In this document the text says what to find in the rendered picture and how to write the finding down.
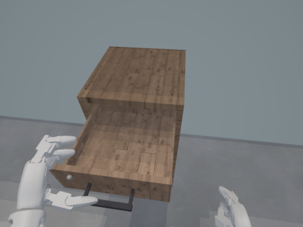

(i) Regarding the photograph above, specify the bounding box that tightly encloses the drawer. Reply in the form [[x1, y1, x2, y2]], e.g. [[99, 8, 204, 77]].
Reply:
[[49, 104, 177, 202]]

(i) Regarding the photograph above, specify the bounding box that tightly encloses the left robot hand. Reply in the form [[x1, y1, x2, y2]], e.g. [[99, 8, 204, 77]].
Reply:
[[17, 135, 98, 213]]

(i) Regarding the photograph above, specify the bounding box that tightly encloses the robot left forearm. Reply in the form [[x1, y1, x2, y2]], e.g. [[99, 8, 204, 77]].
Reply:
[[8, 208, 46, 227]]

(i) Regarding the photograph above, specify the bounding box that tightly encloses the right robot hand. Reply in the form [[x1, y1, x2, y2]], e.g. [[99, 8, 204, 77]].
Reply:
[[215, 186, 251, 227]]

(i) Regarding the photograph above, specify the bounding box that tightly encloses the cabinet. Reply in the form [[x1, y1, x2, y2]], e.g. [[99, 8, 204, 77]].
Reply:
[[77, 46, 186, 185]]

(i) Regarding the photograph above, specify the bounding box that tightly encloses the handle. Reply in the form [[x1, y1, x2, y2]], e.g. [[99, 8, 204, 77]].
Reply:
[[83, 183, 135, 212]]

